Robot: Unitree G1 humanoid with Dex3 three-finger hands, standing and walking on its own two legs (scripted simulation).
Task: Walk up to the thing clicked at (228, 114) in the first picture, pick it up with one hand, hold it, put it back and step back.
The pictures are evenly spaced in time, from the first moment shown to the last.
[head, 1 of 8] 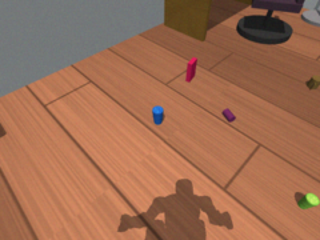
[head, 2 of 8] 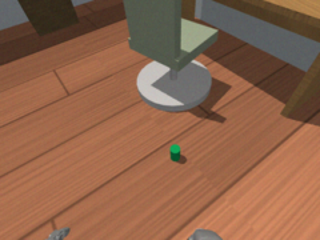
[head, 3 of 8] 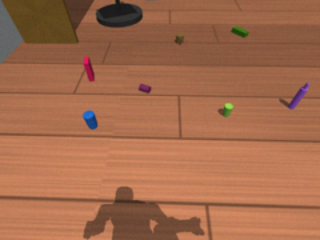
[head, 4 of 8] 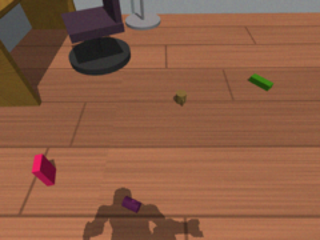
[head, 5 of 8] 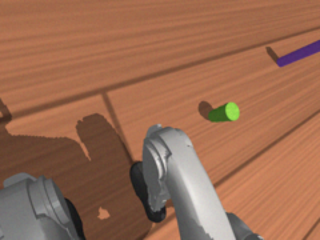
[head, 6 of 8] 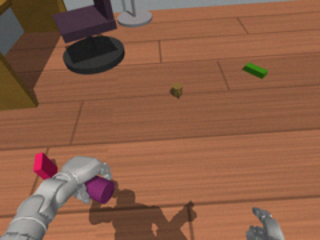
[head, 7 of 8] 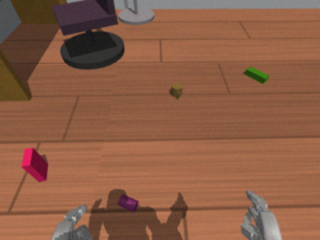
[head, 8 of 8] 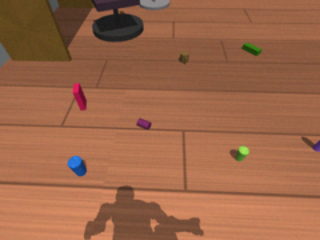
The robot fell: no
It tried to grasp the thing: yes
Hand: left
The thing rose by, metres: 0.66
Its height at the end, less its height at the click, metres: +0.00
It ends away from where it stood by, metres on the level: 0.03
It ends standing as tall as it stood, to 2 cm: yes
